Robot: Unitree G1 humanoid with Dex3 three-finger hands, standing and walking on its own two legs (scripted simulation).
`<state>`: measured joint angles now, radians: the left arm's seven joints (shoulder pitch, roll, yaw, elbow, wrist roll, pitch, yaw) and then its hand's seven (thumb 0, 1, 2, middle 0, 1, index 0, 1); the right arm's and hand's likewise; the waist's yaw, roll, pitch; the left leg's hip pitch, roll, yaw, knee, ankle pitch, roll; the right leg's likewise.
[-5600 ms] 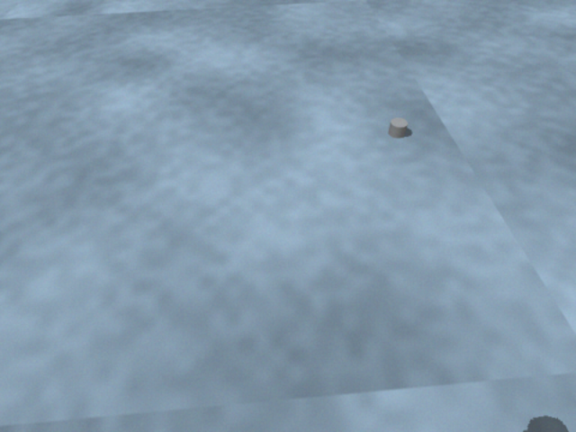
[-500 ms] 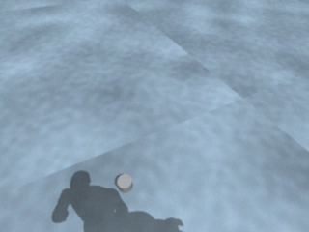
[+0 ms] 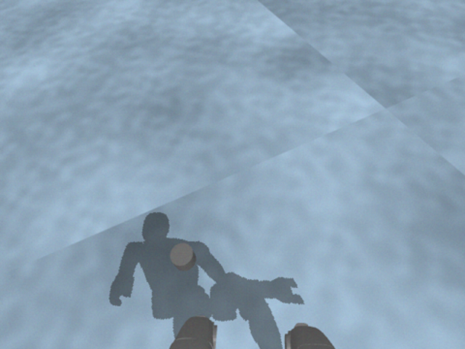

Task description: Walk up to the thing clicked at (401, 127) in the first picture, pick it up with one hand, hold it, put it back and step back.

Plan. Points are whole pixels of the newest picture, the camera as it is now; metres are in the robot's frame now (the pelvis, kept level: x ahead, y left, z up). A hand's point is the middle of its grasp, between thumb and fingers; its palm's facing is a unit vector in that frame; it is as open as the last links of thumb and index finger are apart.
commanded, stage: walk up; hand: left
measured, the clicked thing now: (183, 257) +0.49 +0.29 -0.70
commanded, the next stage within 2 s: stand in 1.80 s
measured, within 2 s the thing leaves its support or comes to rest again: neither
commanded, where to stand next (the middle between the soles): +0.09 +0.04 m, yaw +1 degrees
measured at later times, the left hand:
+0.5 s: hand out of the picture +0.03 +0.27 -0.11, palm faces +0.03 -0.85 -0.52, open 7.4 cm
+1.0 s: hand out of the picture +0.04 +0.26 -0.13, palm faces +0.07 -0.94 -0.34, open 7.4 cm
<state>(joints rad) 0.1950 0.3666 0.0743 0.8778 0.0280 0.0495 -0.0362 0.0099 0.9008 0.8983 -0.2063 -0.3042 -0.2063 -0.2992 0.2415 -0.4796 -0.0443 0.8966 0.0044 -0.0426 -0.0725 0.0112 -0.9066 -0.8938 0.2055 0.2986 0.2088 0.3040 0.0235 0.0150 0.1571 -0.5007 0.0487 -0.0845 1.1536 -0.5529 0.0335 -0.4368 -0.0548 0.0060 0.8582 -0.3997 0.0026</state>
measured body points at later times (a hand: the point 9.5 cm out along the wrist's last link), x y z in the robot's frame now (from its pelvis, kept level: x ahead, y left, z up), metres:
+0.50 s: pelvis -0.01 -0.02 +0.01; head +0.06 -0.06 +0.45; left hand +0.03 +0.31 -0.08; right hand +0.17 -0.33 -0.12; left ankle -0.01 +0.15 -0.64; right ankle +0.03 -0.15 -0.70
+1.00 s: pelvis -0.01 +0.01 +0.02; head +0.00 +0.01 +0.47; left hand +0.04 +0.31 -0.11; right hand +0.10 -0.28 -0.10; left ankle -0.03 +0.16 -0.70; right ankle +0.03 -0.13 -0.70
